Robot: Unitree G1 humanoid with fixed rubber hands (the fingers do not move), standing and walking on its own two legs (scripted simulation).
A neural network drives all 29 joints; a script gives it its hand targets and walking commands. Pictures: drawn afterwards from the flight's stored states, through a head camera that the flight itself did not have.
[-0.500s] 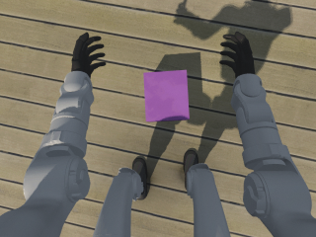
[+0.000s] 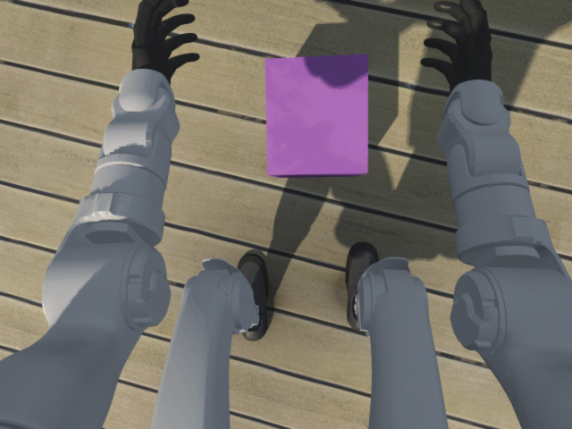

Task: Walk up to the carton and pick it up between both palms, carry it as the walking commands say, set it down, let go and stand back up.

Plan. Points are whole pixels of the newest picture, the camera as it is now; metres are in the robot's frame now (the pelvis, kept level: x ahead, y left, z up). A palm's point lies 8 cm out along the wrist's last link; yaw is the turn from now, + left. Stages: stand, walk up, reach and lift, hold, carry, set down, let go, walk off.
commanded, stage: reach and lift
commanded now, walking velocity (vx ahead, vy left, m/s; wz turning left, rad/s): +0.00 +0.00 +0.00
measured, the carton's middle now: (316, 124) +0.52 -0.05 -0.45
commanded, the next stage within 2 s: none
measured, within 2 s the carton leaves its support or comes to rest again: neither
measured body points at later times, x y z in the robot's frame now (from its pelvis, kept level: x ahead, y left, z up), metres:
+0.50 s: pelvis -0.01 +0.01 -0.10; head +0.35 -0.03 +0.16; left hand +0.53 +0.13 -0.28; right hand +0.50 -0.21 -0.30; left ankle +0.10 +0.13 -0.50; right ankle +0.11 -0.13 -0.50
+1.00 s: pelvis -0.02 +0.01 -0.17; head +0.36 -0.02 +0.06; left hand +0.54 +0.12 -0.37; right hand +0.52 -0.23 -0.38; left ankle +0.10 +0.13 -0.50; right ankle +0.11 -0.13 -0.50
